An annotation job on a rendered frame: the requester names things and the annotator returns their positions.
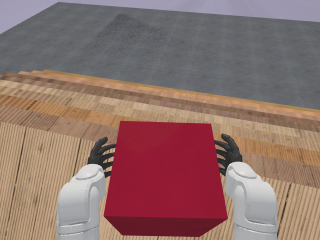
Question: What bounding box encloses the robot right hand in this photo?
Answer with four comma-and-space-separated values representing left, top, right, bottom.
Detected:
214, 133, 243, 177

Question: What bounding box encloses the right robot forearm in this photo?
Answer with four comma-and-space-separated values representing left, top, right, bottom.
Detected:
225, 161, 278, 240

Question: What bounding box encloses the left robot forearm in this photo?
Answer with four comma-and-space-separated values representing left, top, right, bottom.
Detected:
56, 164, 106, 240

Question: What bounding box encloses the robot left hand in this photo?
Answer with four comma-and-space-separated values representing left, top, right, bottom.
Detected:
87, 137, 116, 178

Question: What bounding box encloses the carton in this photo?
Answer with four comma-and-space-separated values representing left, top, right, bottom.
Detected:
103, 121, 228, 237

